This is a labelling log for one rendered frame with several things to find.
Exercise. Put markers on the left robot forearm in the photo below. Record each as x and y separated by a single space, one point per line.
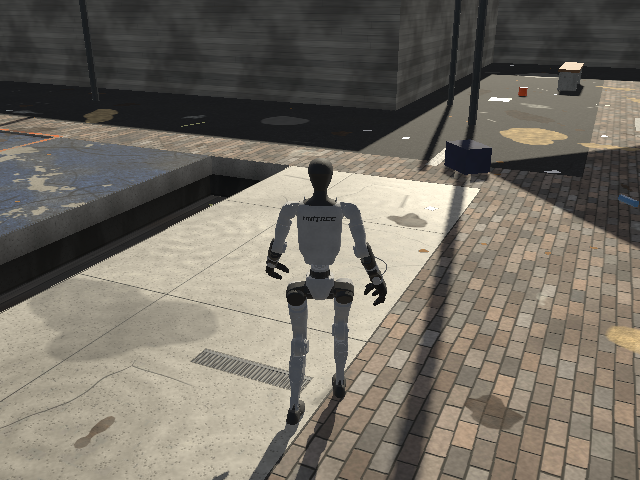
272 258

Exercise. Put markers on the robot left thigh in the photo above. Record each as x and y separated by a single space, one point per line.
298 311

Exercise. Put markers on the right robot hand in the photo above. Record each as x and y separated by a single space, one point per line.
381 289

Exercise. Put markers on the robot left upper arm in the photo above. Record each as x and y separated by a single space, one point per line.
288 211

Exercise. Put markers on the left robot hand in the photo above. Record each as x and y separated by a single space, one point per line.
273 274

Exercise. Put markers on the robot right upper arm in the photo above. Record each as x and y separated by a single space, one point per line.
352 212

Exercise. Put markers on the robot thigh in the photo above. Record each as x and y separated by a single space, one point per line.
298 311
343 297

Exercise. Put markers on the robot right thigh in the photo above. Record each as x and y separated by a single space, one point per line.
343 297

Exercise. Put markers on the right robot forearm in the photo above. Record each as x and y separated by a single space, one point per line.
371 267

